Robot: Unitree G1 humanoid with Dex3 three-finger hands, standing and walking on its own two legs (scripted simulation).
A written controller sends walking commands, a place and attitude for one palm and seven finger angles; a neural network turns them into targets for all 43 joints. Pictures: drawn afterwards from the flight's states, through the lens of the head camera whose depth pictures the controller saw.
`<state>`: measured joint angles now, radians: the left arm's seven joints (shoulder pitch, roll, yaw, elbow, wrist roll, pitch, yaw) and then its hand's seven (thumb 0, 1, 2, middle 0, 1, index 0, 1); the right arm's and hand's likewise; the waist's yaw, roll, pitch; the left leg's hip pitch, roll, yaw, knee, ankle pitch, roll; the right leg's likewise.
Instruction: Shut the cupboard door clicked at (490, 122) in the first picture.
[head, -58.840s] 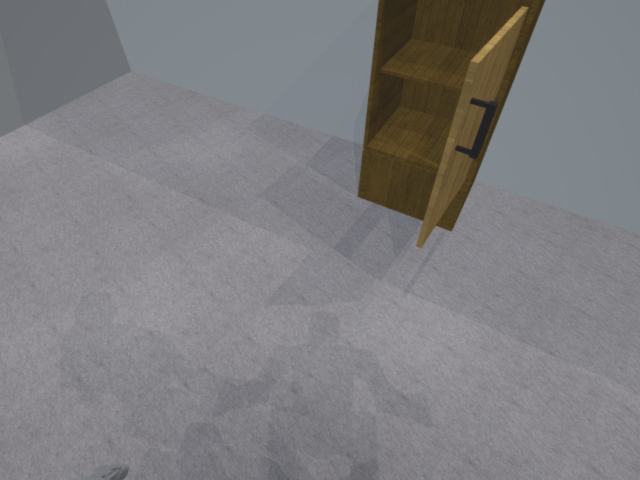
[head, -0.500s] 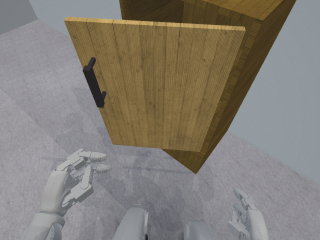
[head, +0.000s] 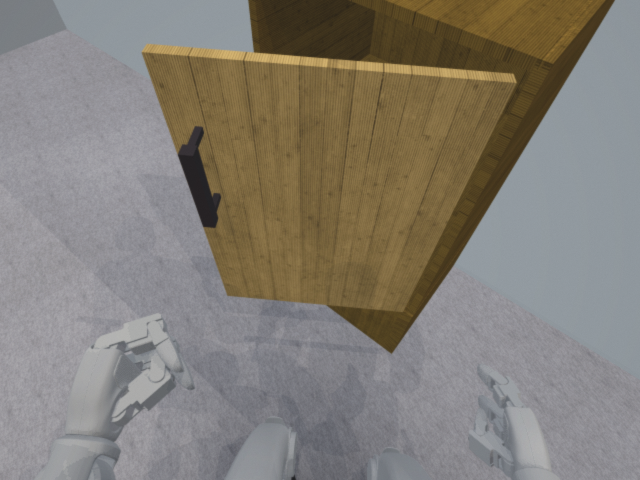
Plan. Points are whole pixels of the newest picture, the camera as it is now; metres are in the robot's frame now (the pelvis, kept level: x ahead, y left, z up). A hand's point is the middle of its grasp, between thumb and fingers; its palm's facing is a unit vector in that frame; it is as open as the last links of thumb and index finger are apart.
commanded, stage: raise the hand and make a fist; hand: left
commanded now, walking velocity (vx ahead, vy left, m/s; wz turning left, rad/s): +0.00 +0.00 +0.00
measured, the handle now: (204, 180) +0.49 +0.21 +0.06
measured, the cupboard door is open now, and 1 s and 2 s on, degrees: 34 34 34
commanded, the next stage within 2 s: bring the fist close to the handle in 0.72 s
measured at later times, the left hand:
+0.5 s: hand (175, 365) +0.23 +0.18 +0.06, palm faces -0.01 -1.00 -0.03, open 3.1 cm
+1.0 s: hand (188, 351) +0.24 +0.17 +0.06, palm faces -0.01 -1.00 -0.04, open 3.1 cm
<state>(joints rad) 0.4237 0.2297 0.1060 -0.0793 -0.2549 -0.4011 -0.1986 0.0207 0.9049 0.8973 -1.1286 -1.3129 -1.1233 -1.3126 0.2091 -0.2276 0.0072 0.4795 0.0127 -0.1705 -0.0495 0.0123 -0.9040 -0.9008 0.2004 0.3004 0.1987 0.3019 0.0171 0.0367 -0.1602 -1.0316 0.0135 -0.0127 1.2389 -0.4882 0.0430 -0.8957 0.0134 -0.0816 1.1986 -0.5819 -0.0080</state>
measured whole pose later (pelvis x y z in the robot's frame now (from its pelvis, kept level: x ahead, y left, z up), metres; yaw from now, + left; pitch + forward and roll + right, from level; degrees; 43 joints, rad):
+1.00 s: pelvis +0.00 -0.02 +0.00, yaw +0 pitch +16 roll -3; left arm 0.29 0.24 0.12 0.03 -0.28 -0.39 -0.24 0.02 0.90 0.90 -1.31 -1.50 -1.30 -1.50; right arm 0.23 -0.25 0.03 0.50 0.02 -0.15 -0.06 0.01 -0.90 -0.90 0.20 0.30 0.20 0.30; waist 0.02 0.05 -0.17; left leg -1.02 0.02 -0.03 1.24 -0.49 0.02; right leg -0.89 0.03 -0.09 1.20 -0.59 -0.03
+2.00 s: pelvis +0.01 -0.01 +0.01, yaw -2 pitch +18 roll -2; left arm -0.35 0.27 0.23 0.65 -0.21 -0.44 -0.21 0.02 0.91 0.90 -1.30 -1.50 -1.30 -1.50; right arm 0.29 -0.26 0.00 0.61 0.02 -0.05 -0.02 0.01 -0.90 -0.90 0.20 0.30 0.20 0.30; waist -0.04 0.04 -0.16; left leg -1.00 0.03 0.03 1.15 -0.46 0.04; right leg -0.90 0.03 -0.04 1.13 -0.54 -0.01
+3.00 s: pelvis -0.01 +0.00 -0.01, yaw -2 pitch +22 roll -4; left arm -0.81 0.45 0.27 1.10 -0.18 -0.43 -0.38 0.02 0.90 0.90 -1.31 -1.50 -1.31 -1.50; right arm 0.32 -0.28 0.01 0.67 0.03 -0.03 -0.02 0.01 -0.91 -0.90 0.20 0.30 0.20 0.30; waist -0.11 0.05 -0.14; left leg -1.17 0.03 -0.01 1.24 -0.46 0.04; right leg -1.05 0.03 -0.08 1.21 -0.55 -0.02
